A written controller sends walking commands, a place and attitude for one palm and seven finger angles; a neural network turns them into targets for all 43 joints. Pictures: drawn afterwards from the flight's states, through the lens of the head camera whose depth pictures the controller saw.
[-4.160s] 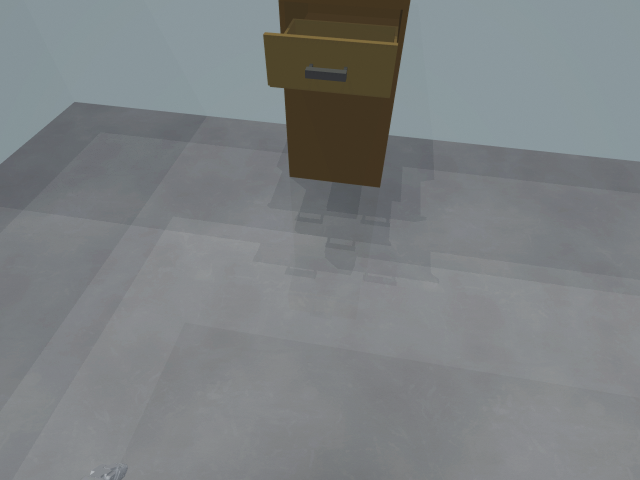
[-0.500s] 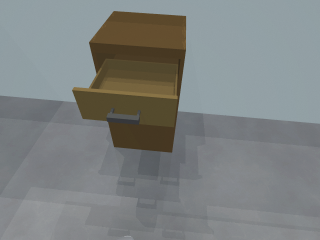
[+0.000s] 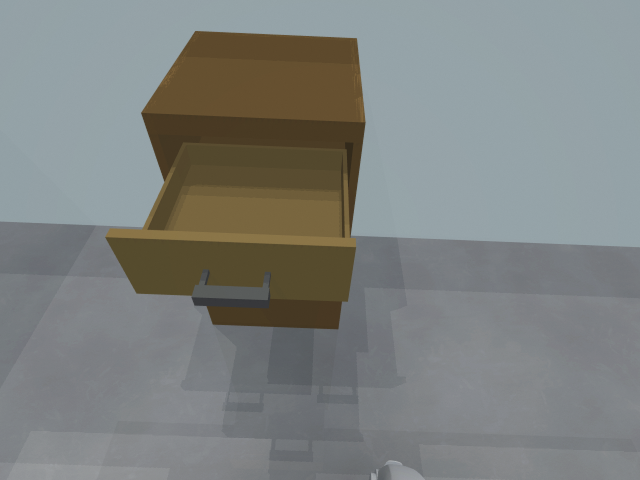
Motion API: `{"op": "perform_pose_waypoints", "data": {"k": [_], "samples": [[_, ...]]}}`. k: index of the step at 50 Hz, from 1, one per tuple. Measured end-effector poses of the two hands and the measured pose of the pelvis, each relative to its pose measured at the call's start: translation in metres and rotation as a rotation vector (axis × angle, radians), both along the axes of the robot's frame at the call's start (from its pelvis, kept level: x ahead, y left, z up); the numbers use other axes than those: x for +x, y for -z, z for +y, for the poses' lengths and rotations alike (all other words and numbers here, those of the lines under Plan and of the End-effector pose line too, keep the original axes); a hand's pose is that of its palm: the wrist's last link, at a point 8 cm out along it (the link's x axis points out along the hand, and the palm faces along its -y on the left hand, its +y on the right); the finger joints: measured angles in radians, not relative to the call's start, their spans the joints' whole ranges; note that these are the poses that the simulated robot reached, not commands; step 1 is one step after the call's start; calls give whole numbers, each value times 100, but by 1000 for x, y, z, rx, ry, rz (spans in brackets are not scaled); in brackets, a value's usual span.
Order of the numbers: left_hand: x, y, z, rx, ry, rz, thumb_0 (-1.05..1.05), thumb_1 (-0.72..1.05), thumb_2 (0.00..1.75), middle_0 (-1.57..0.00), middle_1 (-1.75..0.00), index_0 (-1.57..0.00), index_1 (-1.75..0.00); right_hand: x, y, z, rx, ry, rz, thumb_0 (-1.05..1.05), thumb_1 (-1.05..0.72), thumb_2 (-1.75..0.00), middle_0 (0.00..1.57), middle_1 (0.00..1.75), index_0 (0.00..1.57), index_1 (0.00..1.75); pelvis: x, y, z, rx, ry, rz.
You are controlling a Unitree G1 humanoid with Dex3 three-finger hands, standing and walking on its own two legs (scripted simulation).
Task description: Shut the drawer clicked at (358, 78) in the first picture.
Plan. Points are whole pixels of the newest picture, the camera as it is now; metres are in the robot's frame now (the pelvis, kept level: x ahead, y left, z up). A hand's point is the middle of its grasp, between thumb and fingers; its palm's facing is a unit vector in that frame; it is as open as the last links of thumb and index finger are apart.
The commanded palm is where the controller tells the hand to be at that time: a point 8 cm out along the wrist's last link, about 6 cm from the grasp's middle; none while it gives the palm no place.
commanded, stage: take the last steps up to it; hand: left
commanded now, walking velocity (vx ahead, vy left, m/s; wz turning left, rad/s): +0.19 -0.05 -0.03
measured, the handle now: (234, 286) +0.43 +0.17 -0.07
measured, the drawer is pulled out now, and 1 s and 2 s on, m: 0.29 0.29 0.29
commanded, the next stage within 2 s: come to a stop and stand still in 0.14 s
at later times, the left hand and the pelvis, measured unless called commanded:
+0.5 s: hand out of the picture +0.14 +0.13 -0.17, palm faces +0.06 -0.97 -0.23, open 7.2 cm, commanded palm none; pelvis +0.10 -0.05 +0.00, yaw +0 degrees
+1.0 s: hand out of the picture +0.05 +0.14 -0.18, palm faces +0.02 -0.98 -0.22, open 7.4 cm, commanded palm none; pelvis +0.07 -0.04 -0.01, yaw -2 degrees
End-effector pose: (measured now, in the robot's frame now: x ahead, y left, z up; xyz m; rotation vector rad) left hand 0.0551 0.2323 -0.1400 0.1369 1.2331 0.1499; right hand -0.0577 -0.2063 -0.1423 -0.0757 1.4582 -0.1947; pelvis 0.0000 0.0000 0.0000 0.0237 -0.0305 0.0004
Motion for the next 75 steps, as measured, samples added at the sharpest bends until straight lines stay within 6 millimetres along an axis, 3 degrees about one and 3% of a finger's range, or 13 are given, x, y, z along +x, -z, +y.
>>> {"op": "perform_pose_waypoints", "data": {"k": [7,10,13,17,23,28,32,38,45,55,65,70,75], "samples": [[96,-1,-41,33,101,-89,0,91,90,-20,-29,-19,-30,-8,19,-12,73,83,138,1,-91,-90,20,30,20,30,47,15,-33,16,13,11],[112,0,-58,32,91,-119,0,91,90,-20,-29,-19,-30,9,26,-27,82,72,165,1,-91,-90,20,30,20,30,60,20,-46,-5,2,3],[108,-3,-69,23,46,-98,0,91,90,-20,-29,-20,-30,46,24,-46,59,47,119,1,-91,-90,20,30,20,30,73,13,-53,-14,-2,4],[105,-11,-63,60,5,-73,-3,96,90,-21,-29,-20,-30,106,18,-66,20,5,5,1,-91,-90,19,30,20,30,86,5,-59,-18,-6,16],[85,-6,-57,56,-11,18,-2,94,90,-20,-29,-20,-30,181,14,-74,-12,-43,-130,1,-92,-90,19,30,19,30,95,4,-54,-19,6,13],[61,5,-45,33,-46,79,0,92,90,-20,-29,-20,-30,221,5,-69,-46,-87,-206,1,-92,-90,19,30,19,30,96,6,-41,-23,9,8],[43,19,-31,7,-71,129,0,91,90,-20,-29,-20,-30,234,-1,-55,-76,-119,-248,1,-92,-90,19,30,19,30,95,11,-27,-33,3,3],[21,18,-21,-11,-68,191,0,91,90,-20,-29,-20,-30,228,-9,-30,-66,-138,-236,1,-92,-90,19,30,20,30,92,4,-17,-16,11,4],[1,13,-26,2,-44,250,0,91,90,-20,-29,-19,-30,208,-2,-36,-54,-91,-223,0,-93,-90,20,30,20,30,82,4,-22,-2,28,15],[-7,4,-64,16,-21,208,0,91,90,-20,-29,-19,-30,136,14,-74,-26,-31,-86,0,-93,-90,20,30,20,30,68,4,-52,-16,12,-5],[-2,11,-100,-35,-25,198,1,92,90,-20,-29,-20,-30,69,12,-76,5,-10,85,1,-92,-90,19,30,20,30,69,4,-71,-24,0,-11],[-3,11,-106,-42,-38,213,1,91,90,-20,-29,-20,-30,59,11,-67,27,-3,123,1,-91,-90,19,30,20,30,73,4,-74,-23,-3,-5],[-4,10,-108,-38,-49,225,0,91,90,-20,-29,-20,-30,69,13,-61,43,-6,111,1,-91,-90,19,30,20,30,78,4,-75,-21,-3,-2]]}}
